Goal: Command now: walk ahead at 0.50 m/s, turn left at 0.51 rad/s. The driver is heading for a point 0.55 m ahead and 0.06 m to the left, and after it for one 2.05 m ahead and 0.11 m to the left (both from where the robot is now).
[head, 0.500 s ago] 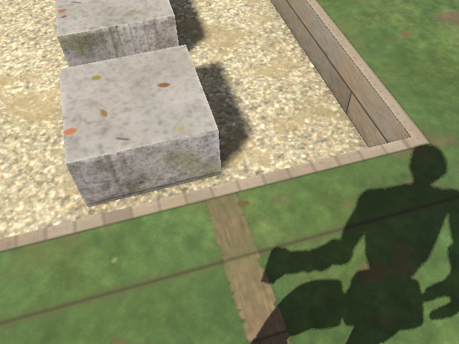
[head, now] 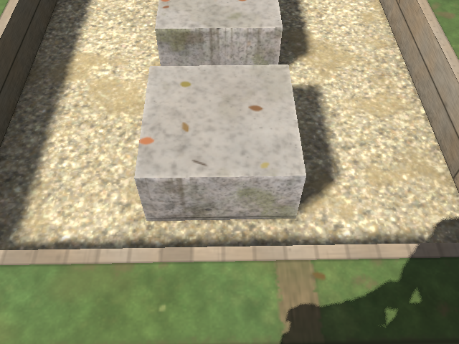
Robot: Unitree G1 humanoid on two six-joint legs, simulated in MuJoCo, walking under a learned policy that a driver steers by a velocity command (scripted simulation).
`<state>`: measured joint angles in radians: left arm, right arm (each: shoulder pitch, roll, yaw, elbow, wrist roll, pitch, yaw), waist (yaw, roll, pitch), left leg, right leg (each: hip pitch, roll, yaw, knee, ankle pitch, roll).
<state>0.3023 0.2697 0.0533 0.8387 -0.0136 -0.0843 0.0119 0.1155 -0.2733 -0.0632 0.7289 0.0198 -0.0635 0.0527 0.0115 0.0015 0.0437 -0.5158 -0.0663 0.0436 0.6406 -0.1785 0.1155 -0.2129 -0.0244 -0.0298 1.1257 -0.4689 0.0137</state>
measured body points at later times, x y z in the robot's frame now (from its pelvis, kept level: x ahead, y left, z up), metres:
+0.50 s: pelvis +0.27 -0.02 +0.01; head +0.29 -0.02 +0.46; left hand +0.37 +0.28 -0.07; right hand +0.41 -0.26 -0.11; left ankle +0.12 +0.07 -0.64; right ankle +0.37 -0.10 -0.71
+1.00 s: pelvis +0.48 +0.11 +0.02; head +0.49 +0.14 +0.47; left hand +0.41 +0.39 -0.12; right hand +0.73 -0.06 -0.06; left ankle +0.51 +0.22 -0.72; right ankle +0.43 -0.07 -0.63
